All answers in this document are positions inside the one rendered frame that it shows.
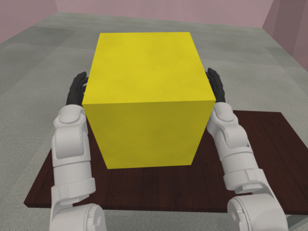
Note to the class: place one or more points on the robot right upper arm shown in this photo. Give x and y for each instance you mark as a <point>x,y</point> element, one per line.
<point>256,212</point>

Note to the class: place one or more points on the robot left upper arm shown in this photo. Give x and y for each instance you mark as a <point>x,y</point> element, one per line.
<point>89,217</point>

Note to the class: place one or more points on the right robot hand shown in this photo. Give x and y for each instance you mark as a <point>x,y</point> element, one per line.
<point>216,85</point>

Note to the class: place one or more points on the right robot forearm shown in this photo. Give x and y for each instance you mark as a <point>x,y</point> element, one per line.
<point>242,174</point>

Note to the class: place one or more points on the left robot forearm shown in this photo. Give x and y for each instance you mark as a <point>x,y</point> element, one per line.
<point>73,181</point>

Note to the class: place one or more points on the table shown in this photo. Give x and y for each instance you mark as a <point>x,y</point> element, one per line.
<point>198,187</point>

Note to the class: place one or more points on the left robot hand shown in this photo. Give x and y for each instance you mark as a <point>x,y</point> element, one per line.
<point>75,96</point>

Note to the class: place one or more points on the carton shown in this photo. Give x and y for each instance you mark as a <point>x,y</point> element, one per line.
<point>148,99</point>

